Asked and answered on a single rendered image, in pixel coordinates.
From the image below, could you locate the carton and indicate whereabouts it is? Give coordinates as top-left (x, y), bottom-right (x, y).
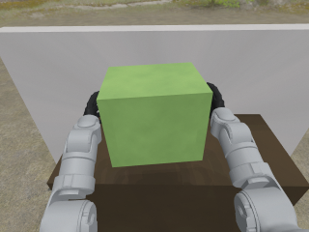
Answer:
top-left (96, 62), bottom-right (213, 167)

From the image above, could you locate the robot right forearm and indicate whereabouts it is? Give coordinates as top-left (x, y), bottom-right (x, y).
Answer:
top-left (210, 107), bottom-right (297, 224)

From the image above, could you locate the robot right hand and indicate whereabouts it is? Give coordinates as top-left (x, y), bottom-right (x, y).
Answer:
top-left (207, 82), bottom-right (225, 118)

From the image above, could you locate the robot left hand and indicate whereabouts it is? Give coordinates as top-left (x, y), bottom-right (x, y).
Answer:
top-left (83, 91), bottom-right (102, 124)

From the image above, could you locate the pedestal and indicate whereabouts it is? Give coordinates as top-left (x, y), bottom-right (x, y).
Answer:
top-left (47, 114), bottom-right (309, 232)

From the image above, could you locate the left robot upper arm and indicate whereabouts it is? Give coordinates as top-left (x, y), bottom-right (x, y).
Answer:
top-left (41, 199), bottom-right (98, 232)

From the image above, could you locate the right robot upper arm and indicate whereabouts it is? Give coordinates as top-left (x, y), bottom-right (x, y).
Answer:
top-left (234, 187), bottom-right (309, 232)

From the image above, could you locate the robot left forearm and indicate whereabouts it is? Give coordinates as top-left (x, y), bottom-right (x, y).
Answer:
top-left (39, 114), bottom-right (102, 232)

